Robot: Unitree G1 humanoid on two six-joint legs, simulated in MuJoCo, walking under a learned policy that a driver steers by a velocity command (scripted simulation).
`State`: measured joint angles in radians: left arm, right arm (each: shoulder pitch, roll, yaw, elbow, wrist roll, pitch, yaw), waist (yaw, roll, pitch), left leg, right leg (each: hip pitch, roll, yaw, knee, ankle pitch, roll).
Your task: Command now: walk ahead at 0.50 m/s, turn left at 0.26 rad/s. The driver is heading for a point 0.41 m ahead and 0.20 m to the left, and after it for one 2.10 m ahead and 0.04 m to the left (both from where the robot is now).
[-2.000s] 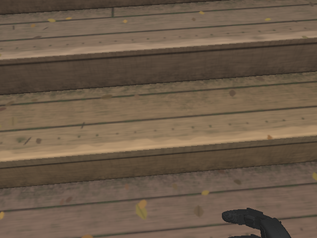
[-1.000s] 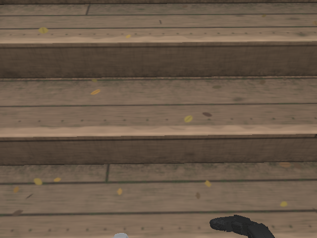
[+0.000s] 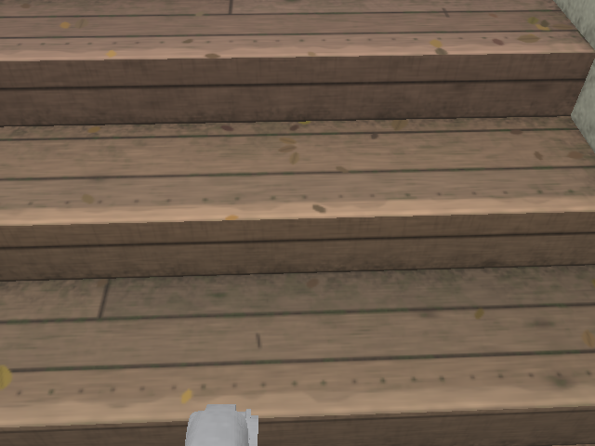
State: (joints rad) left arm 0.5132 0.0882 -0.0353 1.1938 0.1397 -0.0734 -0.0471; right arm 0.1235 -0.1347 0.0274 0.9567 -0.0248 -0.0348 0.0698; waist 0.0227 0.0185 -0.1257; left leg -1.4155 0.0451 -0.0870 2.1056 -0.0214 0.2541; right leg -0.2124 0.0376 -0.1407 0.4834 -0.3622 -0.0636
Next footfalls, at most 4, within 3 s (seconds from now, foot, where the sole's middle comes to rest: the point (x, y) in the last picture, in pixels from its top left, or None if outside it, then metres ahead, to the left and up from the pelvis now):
0.18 left None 0.29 0.14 -0.61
0.70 right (304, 353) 0.61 0.03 -0.44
1.22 left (149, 318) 0.68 0.34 -0.44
1.58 right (240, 174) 0.93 0.17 -0.28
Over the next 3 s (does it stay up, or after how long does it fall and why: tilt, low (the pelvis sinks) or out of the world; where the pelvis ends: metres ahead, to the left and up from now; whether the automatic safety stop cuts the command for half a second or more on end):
stays up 1.03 0.32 0.51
